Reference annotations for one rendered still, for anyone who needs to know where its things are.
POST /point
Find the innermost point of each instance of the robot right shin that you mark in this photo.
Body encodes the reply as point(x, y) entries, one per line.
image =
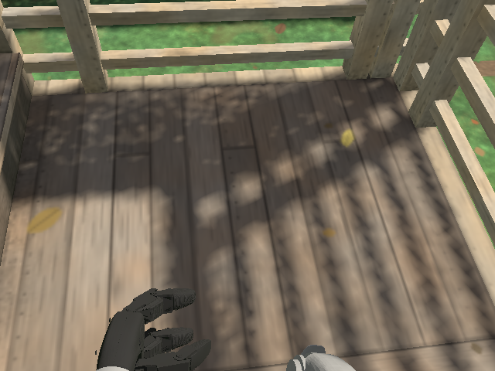
point(313, 348)

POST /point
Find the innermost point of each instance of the right robot thigh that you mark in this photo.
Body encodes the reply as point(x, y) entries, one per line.
point(314, 361)

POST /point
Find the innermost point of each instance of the left robot hand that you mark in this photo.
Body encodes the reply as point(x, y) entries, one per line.
point(127, 345)

